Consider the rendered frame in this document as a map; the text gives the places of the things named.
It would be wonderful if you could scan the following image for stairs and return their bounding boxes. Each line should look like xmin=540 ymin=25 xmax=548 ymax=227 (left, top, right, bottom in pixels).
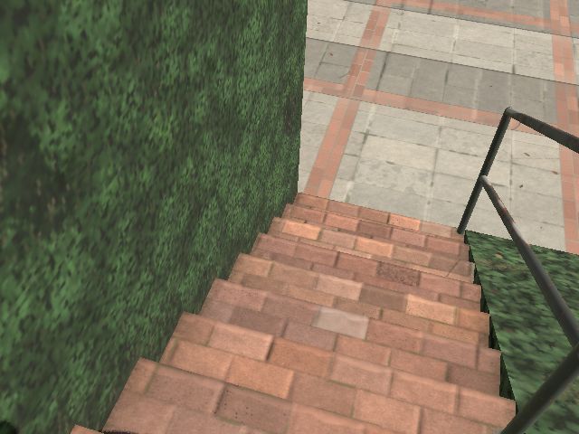
xmin=71 ymin=193 xmax=516 ymax=434

